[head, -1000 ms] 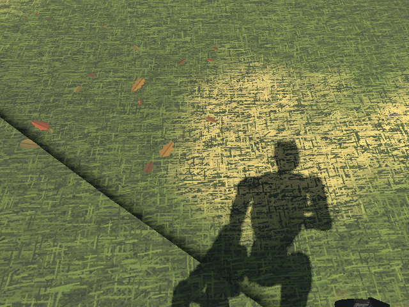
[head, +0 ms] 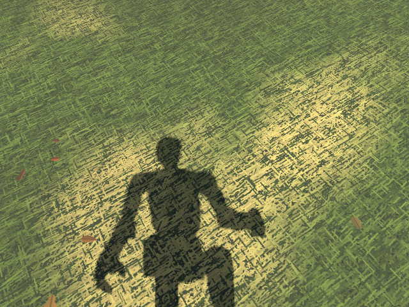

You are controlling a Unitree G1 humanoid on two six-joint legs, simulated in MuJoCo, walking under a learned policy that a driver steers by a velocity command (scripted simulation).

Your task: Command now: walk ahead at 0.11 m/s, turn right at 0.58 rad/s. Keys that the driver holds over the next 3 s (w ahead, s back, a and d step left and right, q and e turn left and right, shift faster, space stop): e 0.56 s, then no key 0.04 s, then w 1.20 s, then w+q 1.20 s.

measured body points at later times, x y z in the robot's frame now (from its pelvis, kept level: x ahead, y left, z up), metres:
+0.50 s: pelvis +0.09 +0.08 -0.10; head +0.11 +0.10 +0.35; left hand +0.33 +0.28 -0.21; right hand +0.09 -0.20 -0.20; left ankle +0.20 +0.13 -0.83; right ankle +0.03 -0.04 -0.62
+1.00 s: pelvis +0.08 +0.01 -0.02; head +0.07 +0.00 +0.43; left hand +0.15 +0.29 -0.14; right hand +0.10 -0.28 -0.14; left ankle +0.27 +0.09 -0.68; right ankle -0.07 +0.02 -0.73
